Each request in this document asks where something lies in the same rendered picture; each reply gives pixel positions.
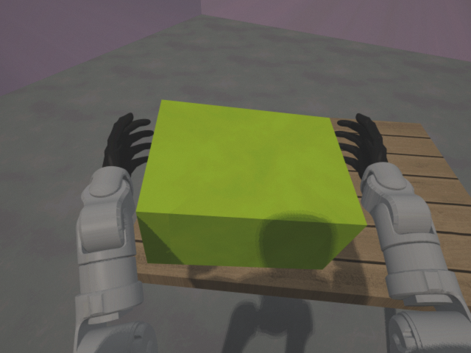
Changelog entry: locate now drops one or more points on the left robot upper arm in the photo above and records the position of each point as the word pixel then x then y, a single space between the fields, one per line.
pixel 130 337

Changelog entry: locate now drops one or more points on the carton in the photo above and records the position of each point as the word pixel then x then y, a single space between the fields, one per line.
pixel 229 186

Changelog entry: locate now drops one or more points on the right robot upper arm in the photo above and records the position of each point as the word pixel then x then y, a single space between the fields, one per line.
pixel 429 332

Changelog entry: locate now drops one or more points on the table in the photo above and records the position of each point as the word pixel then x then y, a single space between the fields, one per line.
pixel 357 274

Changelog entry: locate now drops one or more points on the right robot forearm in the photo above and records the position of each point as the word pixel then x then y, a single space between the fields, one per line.
pixel 417 271

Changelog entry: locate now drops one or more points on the right robot hand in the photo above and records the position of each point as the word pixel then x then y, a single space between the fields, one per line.
pixel 369 149

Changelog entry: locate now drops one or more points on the left robot hand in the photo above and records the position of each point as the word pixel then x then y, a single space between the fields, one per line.
pixel 119 151

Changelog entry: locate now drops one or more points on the left robot forearm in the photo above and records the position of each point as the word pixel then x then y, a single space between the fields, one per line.
pixel 109 286

